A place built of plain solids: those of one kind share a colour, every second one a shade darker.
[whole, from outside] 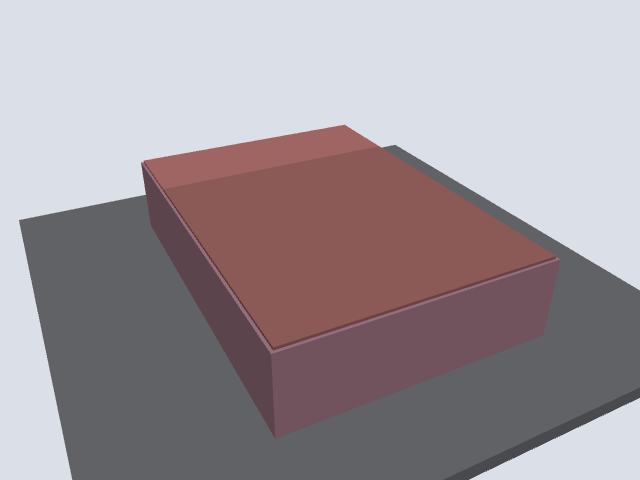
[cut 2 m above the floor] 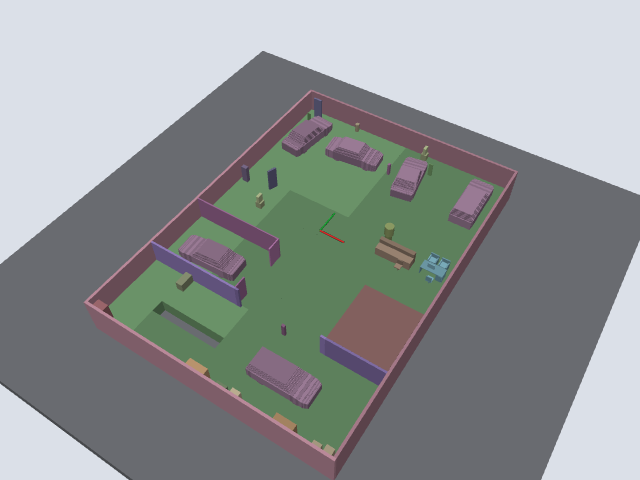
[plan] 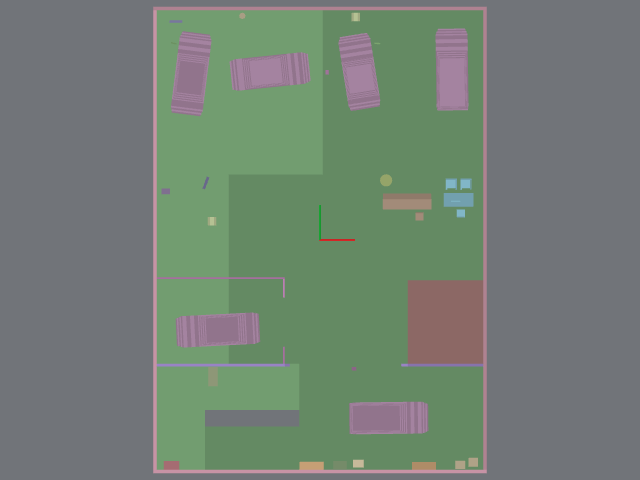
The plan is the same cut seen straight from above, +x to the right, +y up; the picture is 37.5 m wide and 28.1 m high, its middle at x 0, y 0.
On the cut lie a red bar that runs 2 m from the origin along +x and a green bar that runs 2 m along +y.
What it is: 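A car dealer's showroom with its handover bay and the front of its workshop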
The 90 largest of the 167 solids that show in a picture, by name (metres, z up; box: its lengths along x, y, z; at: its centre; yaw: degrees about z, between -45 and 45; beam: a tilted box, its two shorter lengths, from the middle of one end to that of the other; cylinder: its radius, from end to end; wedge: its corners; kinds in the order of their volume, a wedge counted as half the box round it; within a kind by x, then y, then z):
{
 "floor_1": {"box": [2.83, 6.22, 1.2], "at": [-8.14, -10.35, 0.55]},
 "floor_2": {"box": [4.22, 20.71, 1.2], "at": [-7.45, 3.1, 0.55]},
 "floor_3": {"box": [5.53, 2.55, 1.2], "at": [-3.97, -12.18, 0.55]},
 "floor_4": {"box": [5.53, 2.72, 1.2], "at": [-3.97, -8.6, 0.55]},
 "floor_5": {"box": [5.51, 8.29, 1.2], "at": [-2.59, -3.11, 0.55]},
 "floor_6": {"box": [5.51, 2.81, 1.2], "at": [-2.59, 2.43, 0.55]},
 "floor_7": {"box": [5.51, 9.63, 1.2], "at": [-2.59, 8.64, 0.55]},
 "floor_8": {"box": [10.77, 6.22, 1.2], "at": [4.17, -10.35, 0.55]},
 "floor_9": {"box": [9.4, 20.71, 1.2], "at": [4.86, 3.1, 0.55]},
 "roof_1": {"box": [19.12, 6.21, 1.07], "at": [0.0, -10.35, 5.63]},
 "roof_2": {"box": [19.12, 20.7, 0.2], "at": [0.0, 3.1, 6.07]},
 "wall_1": {"box": [0.2, 26.91, 6.02], "at": [-9.66, 0.0, 2.96]},
 "wall_2": {"box": [19.52, 0.2, 6.02], "at": [0.0, -13.56, 2.96]},
 "wall_3": {"box": [19.52, 0.2, 6.02], "at": [0.0, 13.56, 2.96]},
 "wall_4": {"box": [0.2, 26.91, 6.02], "at": [9.66, 0.0, 2.96]},
 "block_1": {"box": [4.42, 4.89, 2.83], "at": [7.35, -4.8, 2.57]},
 "car_1": {"box": [0.24, 1.85, 0.67], "at": [-7.9, -5.37, 1.63], "yaw": 2.9},
 "car_2": {"box": [1.88, 0.38, 0.77], "at": [-7.77, 7.93, 1.67], "yaw": -7.2},
 "car_3": {"box": [0.24, 1.85, 0.7], "at": [-7.67, -5.36, 1.64], "yaw": 2.9},
 "car_4": {"box": [1.88, 2.76, 0.77], "at": [-7.57, 9.47, 1.67], "yaw": -7.2},
 "car_5": {"box": [1.77, 2.74, 0.08], "at": [-7.57, 9.47, 2.09], "yaw": -7.2},
 "car_6": {"box": [1.73, 2.61, 0.08], "at": [-7.57, 9.47, 2.16], "yaw": -7.2},
 "car_7": {"box": [1.69, 2.49, 0.08], "at": [-7.57, 9.48, 2.22], "yaw": -7.2},
 "car_8": {"box": [1.64, 2.37, 0.08], "at": [-7.57, 9.48, 2.29], "yaw": -7.2},
 "car_9": {"box": [0.24, 1.85, 0.73], "at": [-7.45, -5.34, 1.66], "yaw": 2.9},
 "car_10": {"box": [1.88, 0.24, 0.77], "at": [-7.38, 10.95, 1.67], "yaw": -7.2},
 "car_11": {"box": [1.88, 0.24, 0.74], "at": [-7.36, 11.17, 1.66], "yaw": -7.2},
 "car_12": {"box": [1.88, 0.24, 0.71], "at": [-7.33, 11.39, 1.64], "yaw": -7.2},
 "car_13": {"box": [1.88, 0.24, 0.68], "at": [-7.3, 11.62, 1.63], "yaw": -7.2},
 "car_14": {"box": [0.24, 1.85, 0.76], "at": [-7.21, -5.33, 1.67], "yaw": 2.9},
 "car_15": {"box": [2.39, 1.61, 0.08], "at": [-5.72, -5.26, 2.29], "yaw": 2.9},
 "car_16": {"box": [2.8, 1.85, 0.76], "at": [-5.71, -5.26, 1.67], "yaw": 2.9},
 "car_17": {"box": [2.78, 1.74, 0.08], "at": [-5.71, -5.26, 2.08], "yaw": 2.9},
 "car_18": {"box": [2.65, 1.7, 0.08], "at": [-5.71, -5.26, 2.15], "yaw": 2.9},
 "car_19": {"box": [2.52, 1.65, 0.08], "at": [-5.71, -5.26, 2.22], "yaw": 2.9},
 "car_20": {"box": [0.35, 1.86, 0.79], "at": [-4.65, 9.69, 1.69], "yaw": 5.9},
 "car_21": {"box": [0.39, 1.85, 0.76], "at": [-4.13, -5.18, 1.67], "yaw": 2.9},
 "car_22": {"box": [2.64, 1.86, 0.79], "at": [-3.17, 9.84, 1.69], "yaw": 5.9},
 "car_23": {"box": [2.62, 1.75, 0.07], "at": [-3.17, 9.84, 2.11], "yaw": 5.9},
 "car_24": {"box": [2.51, 1.71, 0.07], "at": [-3.17, 9.84, 2.17], "yaw": 5.9},
 "car_25": {"box": [0.22, 1.86, 0.79], "at": [-1.76, 9.99, 1.69], "yaw": 5.9},
 "car_26": {"box": [0.22, 1.86, 0.76], "at": [-1.55, 10.01, 1.67], "yaw": 5.9},
 "car_27": {"box": [0.22, 1.86, 0.73], "at": [-1.34, 10.03, 1.66], "yaw": 5.9},
 "car_28": {"box": [0.22, 1.86, 0.71], "at": [-1.13, 10.05, 1.64], "yaw": 5.9},
 "car_29": {"box": [1.89, 0.22, 0.69], "at": [2.1, 11.09, 1.61], "yaw": 9.2},
 "car_30": {"box": [1.89, 0.22, 0.71], "at": [2.14, 10.89, 1.62], "yaw": 9.2},
 "car_31": {"box": [1.89, 0.22, 0.74], "at": [2.17, 10.68, 1.63], "yaw": 9.2},
 "car_32": {"box": [1.89, 2.33, 0.74], "at": [2.37, 9.43, 1.63], "yaw": 9.2},
 "car_33": {"box": [1.89, 0.22, 0.74], "at": [2.57, 8.18, 1.63], "yaw": 9.2},
 "car_34": {"box": [2.75, 1.46, 0.07], "at": [3.3, -10.43, 2.6], "yaw": 0.7},
 "car_35": {"box": [2.83, 1.51, 0.07], "at": [3.32, -10.43, 2.53], "yaw": 0.7},
 "car_36": {"box": [2.91, 1.55, 0.07], "at": [3.34, -10.43, 2.46], "yaw": 0.7},
 "car_37": {"box": [2.99, 1.59, 0.07], "at": [3.36, -10.43, 2.4], "yaw": 0.7},
 "car_38": {"box": [3.06, 1.63, 0.07], "at": [3.38, -10.43, 2.33], "yaw": 0.7},
 "car_39": {"box": [3.14, 1.68, 0.07], "at": [3.4, -10.43, 2.26], "yaw": 0.7},
 "car_40": {"box": [3.22, 1.72, 0.07], "at": [3.42, -10.43, 2.2], "yaw": 0.7},
 "car_41": {"box": [3.3, 1.76, 0.07], "at": [3.44, -10.43, 2.13], "yaw": 0.7},
 "car_42": {"box": [2.99, 1.87, 0.79], "at": [3.6, -10.42, 1.71], "yaw": 0.7},
 "car_43": {"box": [0.22, 1.87, 0.79], "at": [5.2, -10.4, 1.71], "yaw": 0.7},
 "car_44": {"box": [0.22, 1.87, 0.76], "at": [5.41, -10.4, 1.69], "yaw": 0.7},
 "car_45": {"box": [0.22, 1.87, 0.73], "at": [5.62, -10.4, 1.68], "yaw": 0.7},
 "car_46": {"box": [0.22, 1.87, 0.7], "at": [5.83, -10.4, 1.66], "yaw": 0.7},
 "car_47": {"box": [1.88, 0.24, 0.69], "at": [7.7, 11.86, 1.66], "yaw": 0.8},
 "car_48": {"box": [1.88, 0.24, 0.78], "at": [7.71, 11.19, 1.7], "yaw": 0.8},
 "car_49": {"box": [1.88, 0.24, 0.75], "at": [7.71, 11.42, 1.69], "yaw": 0.8},
 "car_50": {"box": [1.88, 0.24, 0.72], "at": [7.71, 11.64, 1.67], "yaw": 0.8},
 "car_51": {"box": [1.47, 2.83, 0.08], "at": [7.74, 9.23, 2.62], "yaw": 0.8},
 "car_52": {"box": [1.51, 2.91, 0.08], "at": [7.74, 9.25, 2.55], "yaw": 0.8},
 "car_53": {"box": [1.56, 2.99, 0.08], "at": [7.74, 9.27, 2.48], "yaw": 0.8},
 "car_54": {"box": [1.6, 3.08, 0.08], "at": [7.74, 9.29, 2.4], "yaw": 0.8},
 "car_55": {"box": [1.64, 3.16, 0.08], "at": [7.74, 9.31, 2.33], "yaw": 0.8},
 "car_56": {"box": [1.68, 3.25, 0.08], "at": [7.74, 9.33, 2.26], "yaw": 0.8},
 "car_57": {"box": [1.73, 3.33, 0.08], "at": [7.74, 9.35, 2.19], "yaw": 0.8},
 "car_58": {"box": [1.77, 3.42, 0.08], "at": [7.74, 9.37, 2.12], "yaw": 0.8},
 "car_59": {"box": [1.88, 3.11, 0.78], "at": [7.74, 9.53, 1.7], "yaw": 0.8},
 "part_1": {"box": [7.49, 0.16, 3.95], "at": [-5.81, -7.33, 3.12]},
 "part_2": {"box": [4.42, 0.16, 3.95], "at": [7.35, -7.33, 3.12]},
 "tyres_1": {"box": [1.43, 0.48, 1.9], "at": [-0.49, -13.22, 2.1]},
 "tyres_2": {"box": [1.41, 0.46, 1.9], "at": [6.09, -13.23, 2.1]},
 "screen_1": {"box": [7.49, 0.1, 2.8], "at": [-5.81, -2.23, 2.55]},
 "screen_2": {"box": [0.1, 1.09, 2.8], "at": [-2.12, -2.83, 2.55]},
 "counter_1": {"box": [2.84, 0.6, 0.74], "at": [5.1, 2.08, 1.52]},
 "counter_2": {"box": [2.84, 0.35, 1.1], "at": [5.1, 2.56, 1.7]},
 "pulpit_1": {"box": [0.63, 0.46, 1.12], "at": [2.25, -13.1, 1.71]},
 "pulpit_2": {"box": [0.58, 0.48, 1.12], "at": [8.21, -13.17, 1.71]},
 "pulpit_3": {"box": [0.57, 0.54, 1.12], "at": [8.97, -13.01, 1.71]},
 "cupboard_1": {"box": [0.9, 0.53, 1.95], "at": [-8.7, -13.19, 2.12]},
 "boards_1": {"box": [0.56, 1.12, 0.73], "at": [-6.26, -8.0, 1.52]},
 "tub_1": {"cylinder": 0.35, "from": [3.87, 3.49, 1.88], "to": [3.87, 3.49, 2.73]},
 "trolley_1": {"box": [0.79, 0.46, 0.83], "at": [1.17, -13.17, 1.69]}
}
